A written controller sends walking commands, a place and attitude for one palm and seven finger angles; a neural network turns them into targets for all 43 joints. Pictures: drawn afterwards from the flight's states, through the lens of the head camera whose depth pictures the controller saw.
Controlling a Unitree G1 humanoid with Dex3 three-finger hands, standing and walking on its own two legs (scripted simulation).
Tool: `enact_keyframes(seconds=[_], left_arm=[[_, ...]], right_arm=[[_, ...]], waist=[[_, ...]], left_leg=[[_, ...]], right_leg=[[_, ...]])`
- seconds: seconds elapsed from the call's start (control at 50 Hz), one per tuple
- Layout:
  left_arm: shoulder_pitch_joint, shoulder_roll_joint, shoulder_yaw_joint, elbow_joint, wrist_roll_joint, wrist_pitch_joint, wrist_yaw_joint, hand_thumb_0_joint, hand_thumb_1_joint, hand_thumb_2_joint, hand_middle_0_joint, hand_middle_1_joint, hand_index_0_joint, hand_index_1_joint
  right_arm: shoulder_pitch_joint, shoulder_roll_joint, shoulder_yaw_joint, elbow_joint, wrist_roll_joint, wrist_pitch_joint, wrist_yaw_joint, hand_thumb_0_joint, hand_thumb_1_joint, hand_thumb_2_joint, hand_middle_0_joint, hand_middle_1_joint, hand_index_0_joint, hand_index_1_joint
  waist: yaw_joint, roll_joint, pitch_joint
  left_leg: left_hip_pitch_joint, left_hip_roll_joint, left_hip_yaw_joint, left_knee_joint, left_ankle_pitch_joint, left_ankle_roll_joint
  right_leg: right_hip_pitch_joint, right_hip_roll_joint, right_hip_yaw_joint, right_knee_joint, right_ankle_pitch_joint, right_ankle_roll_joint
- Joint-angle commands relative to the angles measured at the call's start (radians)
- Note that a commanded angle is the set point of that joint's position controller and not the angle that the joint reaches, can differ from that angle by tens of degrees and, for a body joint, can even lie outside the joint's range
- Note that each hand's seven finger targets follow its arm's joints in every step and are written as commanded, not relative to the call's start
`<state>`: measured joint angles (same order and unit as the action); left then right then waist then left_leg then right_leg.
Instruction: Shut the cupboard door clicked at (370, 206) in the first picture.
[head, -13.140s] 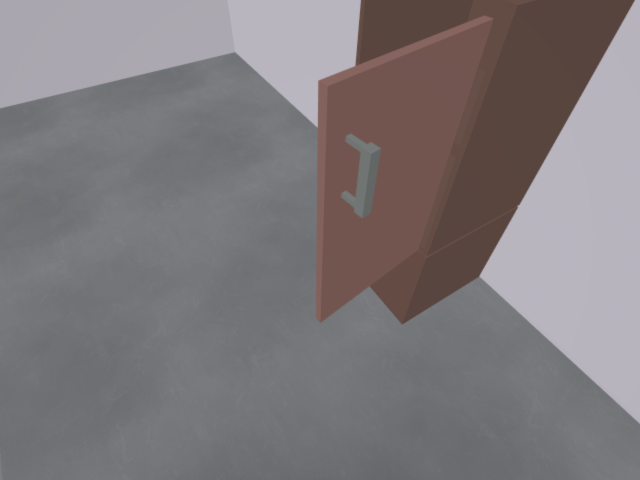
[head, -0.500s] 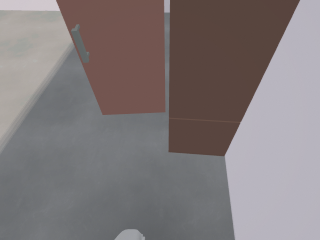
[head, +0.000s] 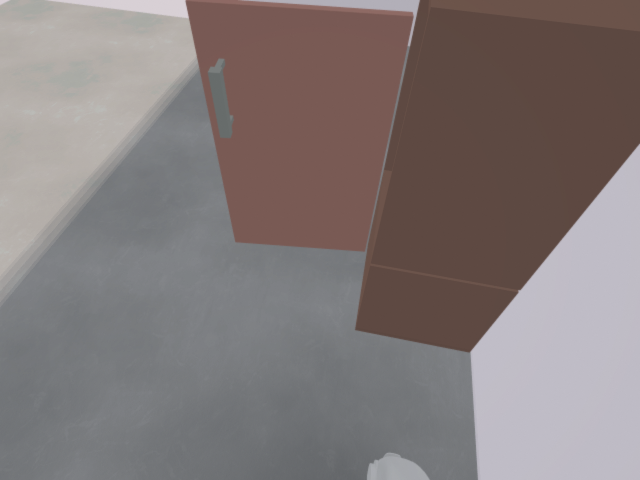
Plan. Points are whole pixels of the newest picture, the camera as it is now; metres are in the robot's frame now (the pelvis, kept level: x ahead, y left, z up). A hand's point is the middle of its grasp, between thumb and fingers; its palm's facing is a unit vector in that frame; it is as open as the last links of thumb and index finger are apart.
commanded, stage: take the last steps up to it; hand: left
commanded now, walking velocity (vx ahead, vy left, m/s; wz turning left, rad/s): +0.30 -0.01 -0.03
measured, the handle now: (223, 99) +0.70 +0.23 +0.09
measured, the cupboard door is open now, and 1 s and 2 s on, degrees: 98 98 98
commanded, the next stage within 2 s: come to a stop and stand still in 0.42 s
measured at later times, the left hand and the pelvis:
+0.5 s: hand (248, 450) +0.19 +0.12 -0.16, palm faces +0.07 -0.97 -0.21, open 7.1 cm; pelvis +0.16 -0.06 +0.00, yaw +1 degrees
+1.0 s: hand (229, 416) +0.23 +0.16 -0.18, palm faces +0.02 -0.96 -0.27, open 7.4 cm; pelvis +0.19 -0.05 -0.01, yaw -2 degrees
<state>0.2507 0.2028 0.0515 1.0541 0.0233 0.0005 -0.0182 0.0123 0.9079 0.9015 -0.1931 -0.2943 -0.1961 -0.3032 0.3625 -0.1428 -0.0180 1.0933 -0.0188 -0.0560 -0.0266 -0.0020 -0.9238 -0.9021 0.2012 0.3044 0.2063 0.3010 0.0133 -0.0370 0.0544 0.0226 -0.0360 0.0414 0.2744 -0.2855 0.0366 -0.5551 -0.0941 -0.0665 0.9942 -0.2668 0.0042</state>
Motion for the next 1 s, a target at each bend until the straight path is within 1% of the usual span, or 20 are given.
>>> enact_keyframes(seconds=[0.0,0.04,0.08,0.12,0.14,0.16,0.18,0.2,0.24,0.3,0.38,0.48,0.58,0.62,0.66,0.68,0.76,0.8,0.9,0.98], left_arm=[[-0.142,0.012,0.001,-0.108,-0.005,-0.028,-0.004,0.0,0.9,0.9,-0.2,-0.3,-0.2,-0.3],[-0.186,0.017,0.002,-0.123,-0.008,-0.034,-0.004,0.0,0.9,0.9,-0.2,-0.3,-0.2,-0.3],[-0.14,0.017,0.008,-0.111,-0.009,-0.036,-0.004,0.0,0.9,0.9,-0.2,-0.3,-0.2,-0.3],[0.05,0.047,0.023,-0.052,-0.007,-0.045,0.0,0.0,0.9,0.9,-0.2,-0.3,-0.2,-0.3],[0.194,0.108,0.041,-0.006,-0.001,-0.057,0.008,0.0,0.9,0.9,-0.2,-0.3,-0.2,-0.3],[0.308,0.198,0.066,0.029,0.004,-0.063,0.022,0.0,0.9,0.9,-0.2,-0.3,-0.2,-0.3],[0.31,0.218,0.064,0.031,-0.019,-0.062,0.027,0.0,0.9,0.9,-0.2,-0.3,-0.2,-0.3],[0.189,0.166,0.054,0.002,-0.019,-0.064,0.03,0.0,0.9,0.9,-0.2,-0.3,-0.2,-0.3],[0.021,0.076,0.03,-0.044,-0.017,-0.059,0.037,0.0,0.9,0.9,-0.2,-0.3,-0.2,-0.3],[-0.013,0.01,0.004,-0.044,-0.012,-0.078,0.035,0.0,0.9,0.9,-0.2,-0.3,-0.2,-0.3],[0.044,0.005,0.008,-0.014,-0.01,-0.092,0.037,0.0,0.9,0.9,-0.2,-0.3,-0.2,-0.3],[0.085,0.029,0.001,0.022,-0.01,-0.097,0.031,0.0,0.9,0.9,-0.2,-0.3,-0.2,-0.3],[0.116,0.048,-0.008,0.06,-0.009,-0.074,0.05,0.0,0.9,0.9,-0.2,-0.3,-0.2,-0.3],[0.117,0.052,-0.014,0.073,-0.014,-0.061,0.058,0.0,0.9,0.9,-0.2,-0.3,-0.2,-0.3],[0.144,0.018,-0.022,0.063,-0.019,-0.043,0.068,0.0,0.9,0.9,-0.2,-0.3,-0.2,-0.3],[0.149,-0.004,-0.025,0.056,-0.019,-0.033,0.077,0.0,0.9,0.9,-0.2,-0.3,-0.2,-0.3],[0.139,0.019,-0.011,0.024,-0.012,0.012,0.071,0.0,0.9,0.9,-0.2,-0.3,-0.2,-0.3],[0.118,0.023,-0.002,-0.003,-0.01,0.032,0.065,0.0,0.9,0.9,-0.2,-0.3,-0.2,-0.3],[0.082,0.007,0.02,-0.055,-0.008,0.046,0.053,0.0,0.9,0.9,-0.2,-0.3,-0.2,-0.3],[0.166,0.017,0.024,-0.049,-0.002,0.038,0.043,0.0,0.9,0.9,-0.2,-0.3,-0.2,-0.3]], right_arm=[[0.111,-0.139,-0.03,0.006,-0.006,-0.014,-0.009,0.0,-0.9,-0.9,0.2,0.3,0.2,0.3],[0.132,-0.139,-0.03,0.022,-0.009,-0.012,-0.009,0.0,-0.9,-0.9,0.2,0.3,0.2,0.3],[0.111,-0.159,-0.032,0.032,-0.011,-0.01,-0.01,0.0,-0.9,-0.9,0.2,0.3,0.2,0.3],[0.089,-0.168,-0.035,0.033,-0.004,-0.006,-0.009,0.0,-0.9,-0.9,0.2,0.3,0.2,0.3],[0.096,-0.146,-0.034,0.03,0.004,-0.008,-0.001,0.0,-0.9,-0.9,0.2,0.3,0.2,0.3],[0.135,-0.09,-0.031,0.008,0.019,-0.012,0.002,0.0,-0.9,-0.9,0.2,0.3,0.2,0.3],[0.095,-0.108,-0.034,-0.004,0.019,-0.005,0.003,0.0,-0.9,-0.9,0.2,0.3,0.2,0.3],[0.068,-0.113,-0.045,0.008,0.018,0.002,0.007,0.0,-0.9,-0.9,0.2,0.3,0.2,0.3],[0.035,-0.052,-0.045,0.009,-0.001,0.019,0.013,0.0,-0.9,-0.9,0.2,0.3,0.2,0.3],[0.099,-0.01,-0.036,0.039,-0.012,0.049,0.018,0.0,-0.9,-0.9,0.2,0.3,0.2,0.3],[0.051,-0.002,-0.039,0.027,-0.012,0.053,0.021,0.0,-0.9,-0.9,0.2,0.3,0.2,0.3],[-0.082,-0.02,-0.036,-0.014,-0.002,0.04,0.027,0.0,-0.9,-0.9,0.2,0.3,0.2,0.3],[-0.145,-0.028,-0.017,-0.017,0.003,0.037,0.014,0.0,-0.9,-0.9,0.2,0.3,0.2,0.3],[-0.123,-0.045,-0.019,-0.006,0.006,0.038,0.006,0.0,-0.9,-0.9,0.2,0.3,0.2,0.3],[-0.085,-0.113,-0.03,-0.004,0.009,0.029,-0.007,0.0,-0.9,-0.9,0.2,0.3,0.2,0.3],[-0.06,-0.14,-0.038,0.001,0.012,0.038,-0.017,0.0,-0.9,-0.9,0.2,0.3,0.2,0.3],[-0.079,-0.173,-0.053,-0.009,0.012,0.065,-0.04,0.0,-0.9,-0.9,0.2,0.3,0.2,0.3],[-0.064,-0.196,-0.066,-0.018,0.003,0.072,-0.052,0.0,-0.9,-0.9,0.2,0.3,0.2,0.3],[-0.154,-0.216,-0.085,-0.075,-0.012,0.074,-0.053,0.0,-0.9,-0.9,0.2,0.3,0.2,0.3],[-0.22,-0.216,-0.085,-0.104,-0.008,0.08,-0.031,0.0,-0.9,-0.9,0.2,0.3,0.2,0.3]], waist=[[-0.045,0.155,0.098],[-0.056,0.136,0.105],[-0.025,0.142,0.081],[0.066,0.085,0.001],[0.122,-0.033,-0.08],[0.143,-0.266,-0.173],[0.127,-0.24,-0.172],[0.083,-0.123,-0.076],[0.006,-0.013,0.028],[-0.05,-0.068,0.027],[-0.038,-0.01,-0.011],[-0.005,-0.049,-0.004],[0.007,-0.077,-0.042],[-0.016,-0.08,-0.071],[-0.019,0.038,-0.129],[-0.029,0.086,-0.137],[-0.032,0.259,-0.085],[-0.046,0.26,-0.102],[-0.019,0.171,-0.153],[0.036,0.142,-0.161]], left_leg=[[-0.008,0.275,-0.102,-0.077,0.455,0.144],[-0.04,0.287,-0.113,-0.062,0.468,0.14],[-0.066,0.291,-0.099,-0.015,0.515,0.132],[-0.142,0.237,-0.05,0.193,0.56,0.093],[-0.281,0.158,-0.025,0.401,0.432,0.057],[-0.524,-0.005,0.044,0.738,-0.098,0.001],[-0.561,0.008,-0.047,0.975,-0.289,0.003],[-0.578,0.068,-0.089,1.032,-0.194,0.007],[-0.548,0.128,-0.089,0.992,-0.057,-0.007],[-0.471,0.138,-0.058,0.884,0.035,-0.043],[-0.521,0.14,-0.033,0.724,0.059,-0.069],[-0.544,0.131,-0.014,0.524,0.059,-0.085],[-0.387,0.077,0.006,0.308,0.034,-0.086],[-0.254,0.069,0.008,0.175,0.23,-0.076],[-0.053,0.204,-0.07,0.223,0.822,-0.013],[-0.011,0.267,-0.104,0.245,0.966,0.03],[-0.066,0.36,-0.178,0.152,1.018,0.119],[-0.054,0.408,-0.213,0.136,1.037,0.176],[-0.114,0.408,-0.182,0.147,0.808,0.167],[-0.296,0.311,-0.113,0.185,0.374,0.072]], right_leg=[[-0.082,-0.007,-0.011,-0.16,0.039,-0.012],[0.0,0.003,-0.014,-0.257,0.024,-0.031],[0.12,0.029,-0.027,-0.316,0.013,-0.05],[0.398,0.073,-0.049,-0.418,0.084,-0.064],[0.644,0.026,0.036,-0.477,0.083,-0.087],[0.826,-0.283,0.467,-0.599,0.128,-0.195],[0.725,-0.375,0.6,-0.721,0.131,-0.243],[0.581,-0.337,0.522,-0.768,-0.056,-0.233],[0.336,-0.272,0.348,-0.81,-0.13,-0.177],[0.217,-0.184,0.137,-0.851,0.031,-0.128],[0.335,-0.176,0.103,-0.839,0.205,-0.144],[0.451,-0.192,0.086,-0.81,0.373,-0.157],[0.503,-0.182,0.057,-0.642,0.756,-0.145],[0.472,-0.135,0.027,-0.559,0.744,-0.096],[0.345,-0.056,-0.003,-0.495,0.481,-0.024],[0.31,-0.027,-0.01,-0.513,0.285,-0.007],[0.269,0.029,-0.01,-0.342,-0.185,0.007],[0.188,0.046,0.036,-0.145,-0.348,0.004],[0.172,0.052,0.086,-0.086,-0.29,0.004],[0.41,0.061,0.018,-0.445,0.01,0.008]])
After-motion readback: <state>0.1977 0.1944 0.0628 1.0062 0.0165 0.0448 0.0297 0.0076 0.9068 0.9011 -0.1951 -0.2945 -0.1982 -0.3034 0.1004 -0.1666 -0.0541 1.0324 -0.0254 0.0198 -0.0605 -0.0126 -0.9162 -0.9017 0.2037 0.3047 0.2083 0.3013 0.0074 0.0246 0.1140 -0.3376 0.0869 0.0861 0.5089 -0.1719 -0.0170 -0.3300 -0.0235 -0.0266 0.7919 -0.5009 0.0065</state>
